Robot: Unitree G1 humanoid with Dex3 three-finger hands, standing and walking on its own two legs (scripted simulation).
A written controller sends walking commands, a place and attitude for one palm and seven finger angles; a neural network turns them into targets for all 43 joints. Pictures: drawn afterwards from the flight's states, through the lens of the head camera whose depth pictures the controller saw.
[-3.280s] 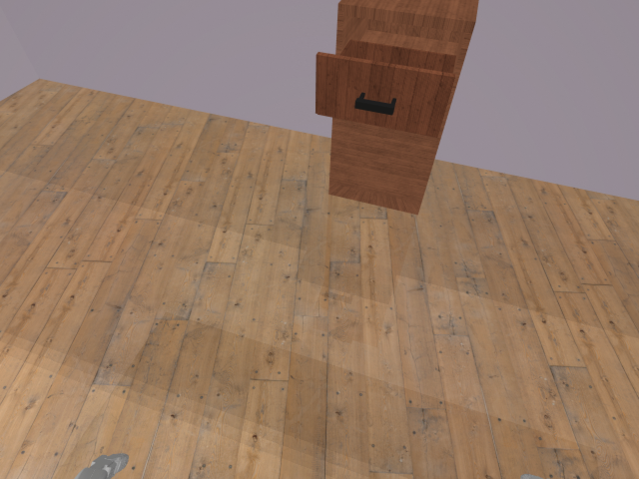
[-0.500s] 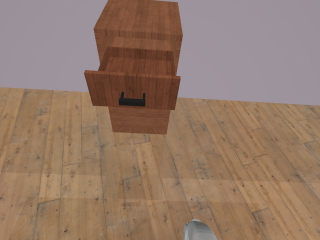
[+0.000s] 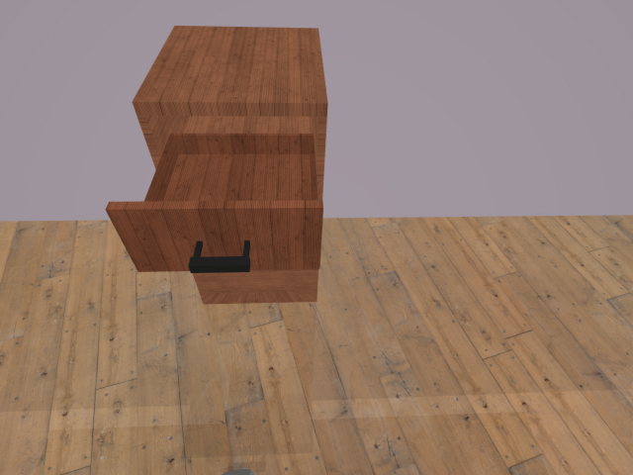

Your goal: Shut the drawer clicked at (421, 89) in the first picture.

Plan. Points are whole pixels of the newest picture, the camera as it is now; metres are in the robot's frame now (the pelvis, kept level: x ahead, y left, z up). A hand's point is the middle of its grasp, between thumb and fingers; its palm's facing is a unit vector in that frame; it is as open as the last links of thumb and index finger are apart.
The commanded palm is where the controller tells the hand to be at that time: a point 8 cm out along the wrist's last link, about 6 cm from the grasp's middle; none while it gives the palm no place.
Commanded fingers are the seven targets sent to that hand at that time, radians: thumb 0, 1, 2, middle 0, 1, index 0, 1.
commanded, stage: take the last steps up to it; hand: left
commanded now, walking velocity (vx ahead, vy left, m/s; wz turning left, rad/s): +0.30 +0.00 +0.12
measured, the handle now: (221, 255) +0.50 +0.20 -0.08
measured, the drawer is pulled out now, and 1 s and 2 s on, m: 0.30 0.30 0.30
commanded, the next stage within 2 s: come to a stop and stand still in 0.56 s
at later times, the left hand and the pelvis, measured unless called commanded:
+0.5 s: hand (168, 471) +0.17 +0.22 -0.17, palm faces +0.06 -0.99 -0.15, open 7.3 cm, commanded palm none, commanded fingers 0.00 0.90 0.90 -0.20 -0.30 -0.20 -0.30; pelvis +0.14 +0.04 +0.01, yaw +1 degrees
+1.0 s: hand (216, 394) +0.28 +0.17 -0.16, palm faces +0.08 -0.96 -0.26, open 7.2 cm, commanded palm none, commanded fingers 0.00 0.90 0.90 -0.20 -0.30 -0.20 -0.30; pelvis +0.21 -0.02 +0.00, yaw +2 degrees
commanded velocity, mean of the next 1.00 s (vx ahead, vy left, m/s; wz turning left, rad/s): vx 0.07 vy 0.03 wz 0.01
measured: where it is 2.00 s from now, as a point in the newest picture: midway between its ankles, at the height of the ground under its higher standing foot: outside the picture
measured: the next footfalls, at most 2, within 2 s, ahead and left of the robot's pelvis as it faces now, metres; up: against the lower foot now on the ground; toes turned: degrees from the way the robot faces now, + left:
left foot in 0.14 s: +0.12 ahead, +0.14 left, +0.00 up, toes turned +11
right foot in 0.68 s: +0.32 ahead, -0.10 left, +0.00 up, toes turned -7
